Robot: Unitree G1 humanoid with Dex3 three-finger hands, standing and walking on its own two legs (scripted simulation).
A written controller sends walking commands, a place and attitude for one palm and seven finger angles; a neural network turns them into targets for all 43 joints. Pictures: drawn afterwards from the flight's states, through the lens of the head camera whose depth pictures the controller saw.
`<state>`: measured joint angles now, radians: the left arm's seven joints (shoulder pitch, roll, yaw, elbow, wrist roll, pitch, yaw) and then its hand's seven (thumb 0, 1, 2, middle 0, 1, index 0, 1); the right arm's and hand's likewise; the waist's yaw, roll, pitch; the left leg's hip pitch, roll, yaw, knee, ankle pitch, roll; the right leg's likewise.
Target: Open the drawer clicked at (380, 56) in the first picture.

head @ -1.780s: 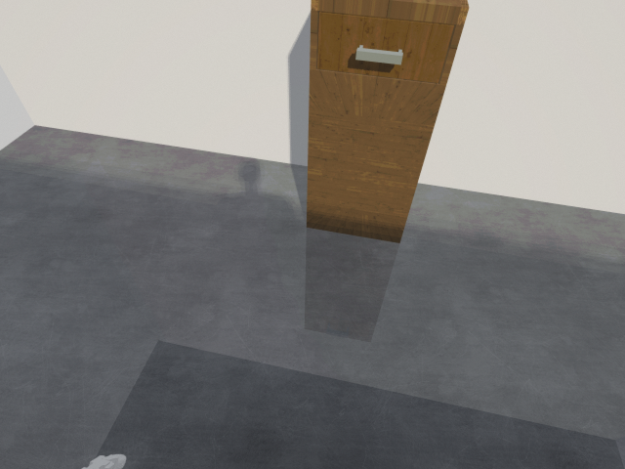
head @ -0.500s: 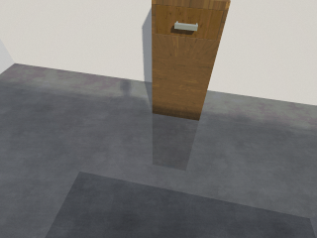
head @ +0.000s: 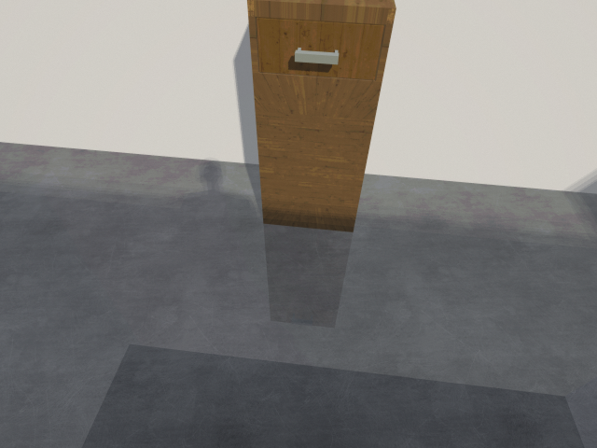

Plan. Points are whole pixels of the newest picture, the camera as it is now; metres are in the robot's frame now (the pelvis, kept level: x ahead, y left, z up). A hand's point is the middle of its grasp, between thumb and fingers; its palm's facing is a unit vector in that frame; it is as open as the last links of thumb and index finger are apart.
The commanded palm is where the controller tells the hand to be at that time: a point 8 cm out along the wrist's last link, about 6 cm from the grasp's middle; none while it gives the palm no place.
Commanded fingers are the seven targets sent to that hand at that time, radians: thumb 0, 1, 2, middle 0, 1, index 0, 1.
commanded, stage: walk to a spot facing it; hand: left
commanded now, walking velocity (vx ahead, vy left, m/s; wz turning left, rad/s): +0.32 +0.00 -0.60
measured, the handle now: (317, 54) +1.17 +0.04 +0.04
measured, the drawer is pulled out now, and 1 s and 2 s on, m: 0.00 0.00 0.00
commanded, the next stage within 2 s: turn to face it in 1.32 s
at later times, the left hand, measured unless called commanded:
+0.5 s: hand out of the picture +0.14 +0.15 -0.17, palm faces -0.14 -0.98 -0.16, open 7.4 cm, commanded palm none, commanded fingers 0.00 0.90 0.90 -0.20 -0.30 -0.20 -0.30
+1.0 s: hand (255, 265) +0.51 +0.14 -0.17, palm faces -0.47 -0.87 -0.17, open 7.4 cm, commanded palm none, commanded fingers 0.00 0.90 0.90 -0.20 -0.30 -0.20 -0.30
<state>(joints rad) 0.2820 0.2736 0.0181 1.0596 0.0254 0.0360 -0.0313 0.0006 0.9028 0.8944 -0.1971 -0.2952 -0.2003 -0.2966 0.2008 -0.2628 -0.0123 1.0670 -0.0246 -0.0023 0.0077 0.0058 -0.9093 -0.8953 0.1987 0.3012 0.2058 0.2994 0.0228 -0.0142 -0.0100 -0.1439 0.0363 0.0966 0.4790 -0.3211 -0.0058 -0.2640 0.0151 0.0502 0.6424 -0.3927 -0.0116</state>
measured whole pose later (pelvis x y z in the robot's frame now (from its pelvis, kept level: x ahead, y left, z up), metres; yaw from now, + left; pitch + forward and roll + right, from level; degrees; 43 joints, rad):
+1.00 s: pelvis +0.33 +0.01 +0.01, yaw -30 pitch -1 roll -1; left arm 0.15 0.23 0.10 0.94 0.04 0.06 -0.03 0.00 0.91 0.90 -0.19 -0.29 -0.19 -0.30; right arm 0.34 -0.17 -0.04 1.05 -0.02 -0.04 -0.03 0.00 -0.93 -0.90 0.20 0.30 0.20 0.30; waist -0.02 -0.05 0.06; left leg -0.13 0.08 0.36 0.45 -0.31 0.06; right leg -0.60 -0.09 -0.07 1.09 -0.20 0.06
